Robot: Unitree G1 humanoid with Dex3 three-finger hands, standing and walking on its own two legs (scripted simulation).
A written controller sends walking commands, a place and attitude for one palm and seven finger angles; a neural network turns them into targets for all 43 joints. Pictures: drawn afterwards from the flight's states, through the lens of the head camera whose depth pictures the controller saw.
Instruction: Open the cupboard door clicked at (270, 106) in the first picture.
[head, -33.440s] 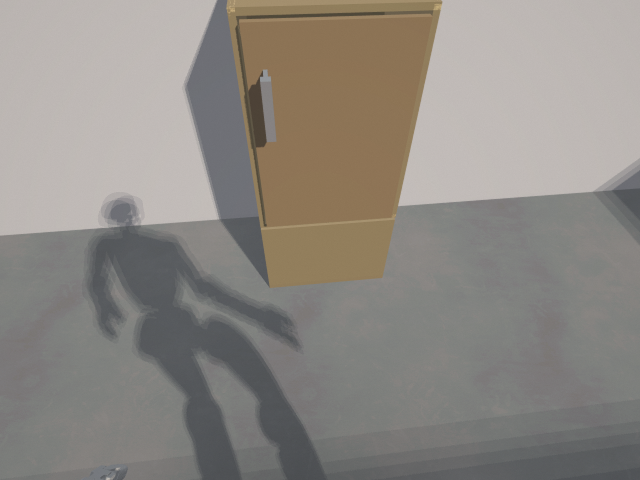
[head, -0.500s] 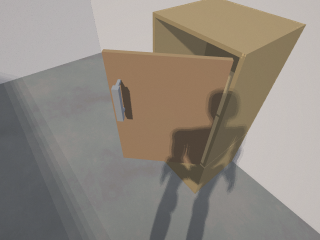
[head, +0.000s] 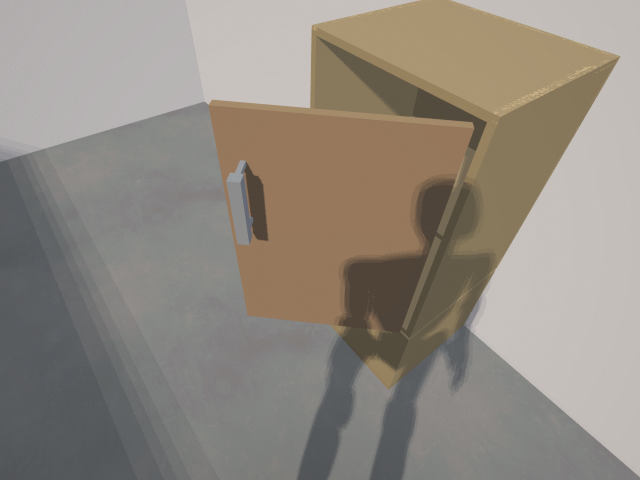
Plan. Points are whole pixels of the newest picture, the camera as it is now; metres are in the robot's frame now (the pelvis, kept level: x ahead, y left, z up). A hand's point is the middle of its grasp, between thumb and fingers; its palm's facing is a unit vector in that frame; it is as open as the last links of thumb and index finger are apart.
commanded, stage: look again from close up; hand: left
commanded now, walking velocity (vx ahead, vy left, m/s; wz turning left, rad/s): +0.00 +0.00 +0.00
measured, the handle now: (243, 203) +0.55 +0.17 +0.01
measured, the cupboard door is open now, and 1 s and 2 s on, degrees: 46 46 46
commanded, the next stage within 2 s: raise the hand with hooked fingers in 0.20 s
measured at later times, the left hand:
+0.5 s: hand (167, 455) +0.16 +0.20 -0.04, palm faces +0.20 -0.97 -0.16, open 7.5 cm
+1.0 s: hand (171, 437) +0.18 +0.19 -0.03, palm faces -0.05 -1.00 -0.06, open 10.3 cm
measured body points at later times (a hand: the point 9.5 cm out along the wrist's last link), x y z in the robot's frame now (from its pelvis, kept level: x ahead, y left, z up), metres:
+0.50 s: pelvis -0.01 +0.01 -0.02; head +0.00 -0.01 +0.43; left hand +0.15 +0.25 -0.03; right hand +0.09 -0.24 -0.14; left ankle +0.02 +0.10 -0.74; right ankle -0.02 -0.07 -0.74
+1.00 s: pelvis -0.02 -0.01 -0.08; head +0.04 +0.00 +0.36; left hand +0.18 +0.25 -0.03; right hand +0.19 -0.21 -0.17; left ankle +0.02 +0.10 -0.74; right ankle -0.02 -0.07 -0.74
